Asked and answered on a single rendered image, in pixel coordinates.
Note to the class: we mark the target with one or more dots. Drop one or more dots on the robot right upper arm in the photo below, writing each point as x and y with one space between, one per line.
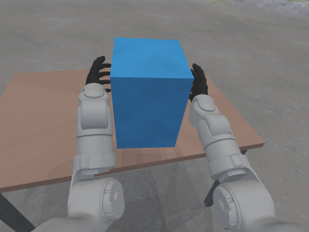
245 206

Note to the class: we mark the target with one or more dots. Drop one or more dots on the left robot forearm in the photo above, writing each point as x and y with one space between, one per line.
94 131

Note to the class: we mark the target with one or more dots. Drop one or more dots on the table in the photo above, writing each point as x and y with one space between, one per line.
38 136

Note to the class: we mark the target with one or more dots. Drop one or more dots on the robot left upper arm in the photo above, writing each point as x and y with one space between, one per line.
93 205

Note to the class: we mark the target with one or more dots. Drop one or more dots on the right robot forearm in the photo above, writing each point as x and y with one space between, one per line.
226 162

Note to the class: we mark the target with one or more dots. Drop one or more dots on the right robot hand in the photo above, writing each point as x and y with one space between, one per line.
200 86

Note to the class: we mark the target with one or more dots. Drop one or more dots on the left robot hand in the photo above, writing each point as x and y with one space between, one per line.
94 75

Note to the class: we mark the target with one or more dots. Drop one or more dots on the carton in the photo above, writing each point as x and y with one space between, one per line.
150 83

